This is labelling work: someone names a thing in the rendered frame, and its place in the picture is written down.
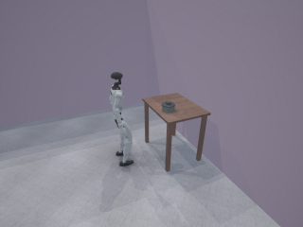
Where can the lid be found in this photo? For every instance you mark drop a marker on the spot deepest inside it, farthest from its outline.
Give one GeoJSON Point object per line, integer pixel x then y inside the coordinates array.
{"type": "Point", "coordinates": [164, 104]}

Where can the left robot shin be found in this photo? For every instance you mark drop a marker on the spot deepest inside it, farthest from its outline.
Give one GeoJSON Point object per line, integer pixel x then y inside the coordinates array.
{"type": "Point", "coordinates": [121, 144]}

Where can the right robot forearm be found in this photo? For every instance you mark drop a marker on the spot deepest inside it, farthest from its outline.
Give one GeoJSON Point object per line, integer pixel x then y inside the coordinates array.
{"type": "Point", "coordinates": [118, 118]}

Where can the robot shin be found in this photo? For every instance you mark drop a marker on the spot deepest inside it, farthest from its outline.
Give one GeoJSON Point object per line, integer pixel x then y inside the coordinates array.
{"type": "Point", "coordinates": [126, 150]}
{"type": "Point", "coordinates": [121, 144]}

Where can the robot right hand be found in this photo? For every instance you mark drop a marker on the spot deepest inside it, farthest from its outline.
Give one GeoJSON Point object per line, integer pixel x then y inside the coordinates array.
{"type": "Point", "coordinates": [123, 131]}

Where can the right robot upper arm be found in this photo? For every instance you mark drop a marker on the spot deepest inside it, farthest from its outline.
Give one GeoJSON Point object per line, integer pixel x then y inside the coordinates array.
{"type": "Point", "coordinates": [118, 97]}

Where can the table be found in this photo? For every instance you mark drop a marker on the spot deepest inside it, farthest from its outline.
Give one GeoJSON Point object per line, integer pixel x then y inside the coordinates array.
{"type": "Point", "coordinates": [184, 110]}

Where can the pot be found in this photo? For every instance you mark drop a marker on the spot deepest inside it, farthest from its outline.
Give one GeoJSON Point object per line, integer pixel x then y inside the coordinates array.
{"type": "Point", "coordinates": [168, 109]}

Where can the right robot shin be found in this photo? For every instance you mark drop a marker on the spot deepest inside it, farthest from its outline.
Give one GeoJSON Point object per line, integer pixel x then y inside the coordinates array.
{"type": "Point", "coordinates": [126, 150]}

